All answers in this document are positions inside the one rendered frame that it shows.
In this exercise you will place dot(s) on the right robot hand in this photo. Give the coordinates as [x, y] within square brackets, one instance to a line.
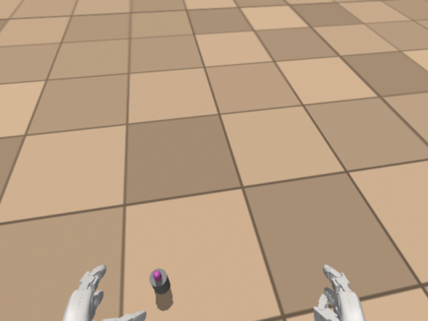
[346, 304]

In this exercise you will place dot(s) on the bottle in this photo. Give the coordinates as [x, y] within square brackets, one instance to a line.
[159, 281]

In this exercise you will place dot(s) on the left robot hand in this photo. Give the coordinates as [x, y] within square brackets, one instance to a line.
[84, 301]

